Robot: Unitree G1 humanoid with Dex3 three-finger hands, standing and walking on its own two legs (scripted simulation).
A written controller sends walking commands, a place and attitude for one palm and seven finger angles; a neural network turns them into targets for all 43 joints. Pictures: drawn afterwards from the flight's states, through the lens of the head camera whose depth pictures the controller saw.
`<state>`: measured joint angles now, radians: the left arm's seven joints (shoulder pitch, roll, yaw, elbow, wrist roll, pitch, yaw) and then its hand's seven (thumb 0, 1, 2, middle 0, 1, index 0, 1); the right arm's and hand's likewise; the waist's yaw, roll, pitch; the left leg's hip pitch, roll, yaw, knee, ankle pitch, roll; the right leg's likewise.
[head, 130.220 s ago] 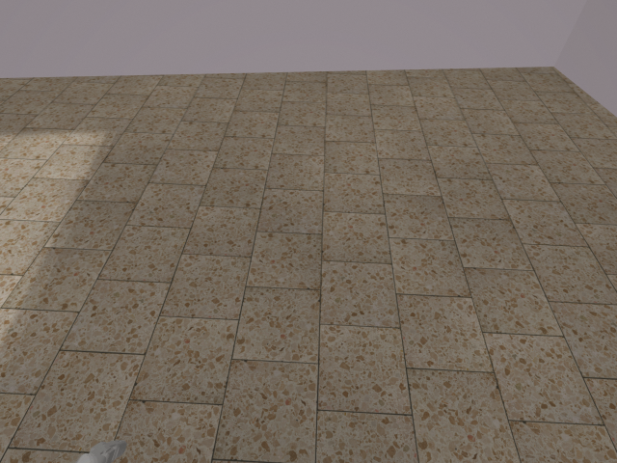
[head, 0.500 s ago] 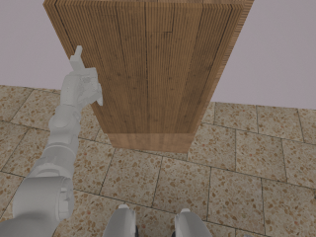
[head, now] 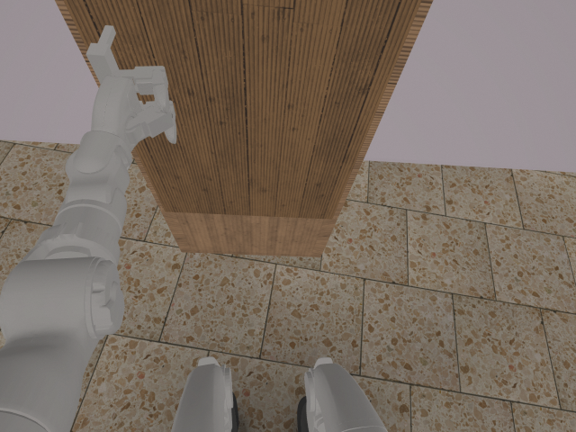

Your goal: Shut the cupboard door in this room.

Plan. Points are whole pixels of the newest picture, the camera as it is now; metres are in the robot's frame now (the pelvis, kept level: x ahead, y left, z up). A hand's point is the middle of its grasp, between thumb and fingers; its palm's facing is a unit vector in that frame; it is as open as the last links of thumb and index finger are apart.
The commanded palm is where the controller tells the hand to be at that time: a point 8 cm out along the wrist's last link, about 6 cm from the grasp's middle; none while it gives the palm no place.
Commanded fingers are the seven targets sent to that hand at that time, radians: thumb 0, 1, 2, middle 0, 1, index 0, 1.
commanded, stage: push the door shut along its arc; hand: left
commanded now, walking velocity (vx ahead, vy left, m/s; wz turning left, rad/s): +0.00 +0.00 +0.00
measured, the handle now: (121, 84) +0.58 +0.20 +0.09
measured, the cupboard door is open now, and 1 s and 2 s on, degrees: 0 0 0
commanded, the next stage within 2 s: pull the fist back off the door in 0.16 s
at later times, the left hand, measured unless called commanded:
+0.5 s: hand (196, 97) +0.55 +0.09 +0.10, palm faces +0.07 -1.00 -0.06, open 3.1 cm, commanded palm +0.53 +0.14 +0.09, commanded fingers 0.00 0.90 0.90 -1.30 -1.50 -1.30 -1.50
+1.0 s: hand (186, 132) +0.50 +0.10 +0.08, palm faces +0.05 -1.00 +0.00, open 3.1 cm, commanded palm +0.46 +0.15 +0.09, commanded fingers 0.00 0.90 0.90 -1.30 -1.50 -1.30 -1.50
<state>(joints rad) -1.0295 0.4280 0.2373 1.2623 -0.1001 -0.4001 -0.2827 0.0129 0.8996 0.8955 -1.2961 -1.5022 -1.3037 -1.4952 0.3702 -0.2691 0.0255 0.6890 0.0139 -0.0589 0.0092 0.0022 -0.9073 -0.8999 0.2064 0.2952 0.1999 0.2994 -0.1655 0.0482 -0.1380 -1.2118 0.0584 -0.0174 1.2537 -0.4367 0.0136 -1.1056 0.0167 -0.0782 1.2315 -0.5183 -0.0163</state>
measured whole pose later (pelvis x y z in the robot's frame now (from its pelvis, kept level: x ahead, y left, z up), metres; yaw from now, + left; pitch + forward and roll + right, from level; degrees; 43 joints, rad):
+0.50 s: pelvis -0.02 +0.00 -0.01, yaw -1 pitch +25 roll -4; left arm -1.18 0.40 0.27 1.31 0.06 -0.36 0.14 0.01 0.90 0.90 -1.30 -1.50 -1.30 -1.50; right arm 0.37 -0.26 0.03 0.69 -0.06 -0.14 0.05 0.00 -0.91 -0.90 0.21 0.30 0.20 0.30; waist -0.25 0.05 -0.15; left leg -1.33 0.05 -0.03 1.29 -0.40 0.02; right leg -1.23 0.02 -0.07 1.27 -0.48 -0.01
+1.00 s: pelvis +0.04 -0.01 +0.03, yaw -1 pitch +21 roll -1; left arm -0.64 0.21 0.23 0.91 -0.08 -0.44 0.02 0.01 0.90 0.90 -1.30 -1.50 -1.30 -1.50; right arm 0.36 -0.25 -0.03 0.64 -0.01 0.01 0.05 0.00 -0.91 -0.90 0.21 0.30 0.20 0.30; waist -0.12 0.03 -0.16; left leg -1.01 0.05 0.00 1.11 -0.46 -0.01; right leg -0.93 0.04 -0.04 1.10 -0.53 -0.03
